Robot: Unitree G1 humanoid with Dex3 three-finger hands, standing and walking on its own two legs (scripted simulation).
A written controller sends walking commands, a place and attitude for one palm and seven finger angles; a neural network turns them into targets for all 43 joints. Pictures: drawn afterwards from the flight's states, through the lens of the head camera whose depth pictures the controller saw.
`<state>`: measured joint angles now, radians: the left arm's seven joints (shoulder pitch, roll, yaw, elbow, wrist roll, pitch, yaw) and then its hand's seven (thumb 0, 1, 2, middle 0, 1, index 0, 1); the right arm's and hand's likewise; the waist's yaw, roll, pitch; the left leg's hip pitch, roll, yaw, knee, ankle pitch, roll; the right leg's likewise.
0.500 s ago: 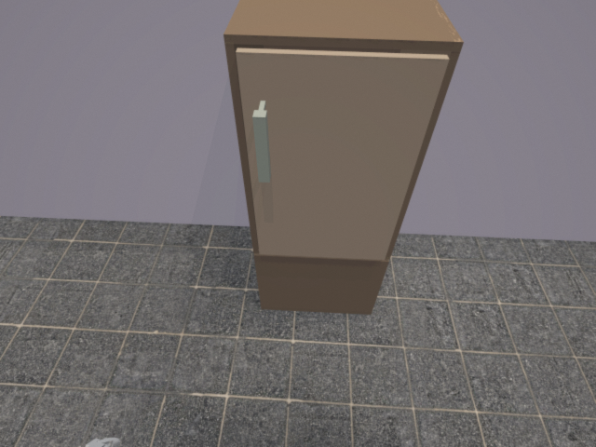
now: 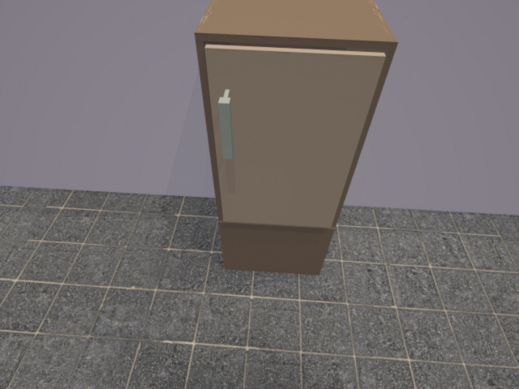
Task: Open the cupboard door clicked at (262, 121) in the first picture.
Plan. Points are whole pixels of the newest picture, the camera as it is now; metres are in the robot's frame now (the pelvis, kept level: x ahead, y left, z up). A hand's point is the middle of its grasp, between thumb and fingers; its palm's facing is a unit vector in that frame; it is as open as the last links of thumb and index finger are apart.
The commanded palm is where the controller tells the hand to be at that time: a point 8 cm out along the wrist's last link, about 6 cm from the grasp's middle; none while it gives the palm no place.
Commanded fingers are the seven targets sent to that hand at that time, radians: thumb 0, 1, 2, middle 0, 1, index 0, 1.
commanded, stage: stand and wait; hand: left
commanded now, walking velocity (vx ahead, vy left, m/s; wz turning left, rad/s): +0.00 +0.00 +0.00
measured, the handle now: (227, 125) +0.67 +0.12 +0.03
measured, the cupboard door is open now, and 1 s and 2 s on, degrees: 0 0 0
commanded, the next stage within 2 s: look at it before walking up in 0.32 s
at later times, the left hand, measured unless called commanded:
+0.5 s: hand out of the picture +0.06 +0.22 -0.16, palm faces -0.01 -0.95 -0.30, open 7.4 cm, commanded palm none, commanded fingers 0.00 0.90 0.90 -0.20 -0.30 -0.20 -0.30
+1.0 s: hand out of the picture +0.05 +0.21 -0.16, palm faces +0.00 -0.96 -0.29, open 7.4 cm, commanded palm none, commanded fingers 0.00 0.90 0.90 -0.20 -0.30 -0.20 -0.30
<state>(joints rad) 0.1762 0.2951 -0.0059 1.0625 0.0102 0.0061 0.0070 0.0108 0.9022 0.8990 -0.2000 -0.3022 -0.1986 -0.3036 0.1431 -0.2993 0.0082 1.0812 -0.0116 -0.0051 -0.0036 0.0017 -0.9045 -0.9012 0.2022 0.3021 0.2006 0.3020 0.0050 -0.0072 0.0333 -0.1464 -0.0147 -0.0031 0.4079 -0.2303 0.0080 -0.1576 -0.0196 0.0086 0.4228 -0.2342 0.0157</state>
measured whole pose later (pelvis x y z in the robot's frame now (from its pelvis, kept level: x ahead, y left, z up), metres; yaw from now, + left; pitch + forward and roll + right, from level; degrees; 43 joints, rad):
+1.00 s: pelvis +0.00 -0.01 +0.00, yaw +0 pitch -1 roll +0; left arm 0.18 0.27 0.00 1.10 0.01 0.00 0.01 0.01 0.90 0.90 -0.20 -0.30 -0.20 -0.30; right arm 0.17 -0.28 0.01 1.12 -0.01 -0.01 -0.01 0.00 -0.91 -0.90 0.20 0.30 0.20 0.30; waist 0.01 0.00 0.03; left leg -0.12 0.00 -0.01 0.36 -0.21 -0.01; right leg -0.14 -0.01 0.00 0.38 -0.22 0.00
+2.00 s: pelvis +0.04 -0.01 -0.01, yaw -1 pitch -1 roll +1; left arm 0.21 0.19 0.03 1.04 0.01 0.01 0.05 0.01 0.91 0.90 -0.20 -0.30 -0.19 -0.30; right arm 0.20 -0.16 -0.02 1.09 -0.01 0.00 -0.04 0.00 -0.91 -0.90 0.20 0.30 0.20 0.30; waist 0.00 -0.01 0.03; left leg -0.17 0.02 0.10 0.49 -0.31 0.00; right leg -0.16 -0.01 -0.01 0.52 -0.34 -0.01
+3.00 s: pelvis +0.00 +0.00 -0.01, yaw -1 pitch -1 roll +1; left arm 0.28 0.15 -0.01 1.08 0.01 -0.02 0.04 0.01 0.91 0.90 -0.20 -0.30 -0.20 -0.30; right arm 0.29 -0.17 0.01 1.08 -0.01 -0.02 -0.02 0.01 -0.93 -0.90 0.20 0.30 0.20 0.30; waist 0.00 0.02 0.01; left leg -0.21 0.00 0.10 0.47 -0.24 0.02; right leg -0.22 -0.03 -0.01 0.52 -0.29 0.00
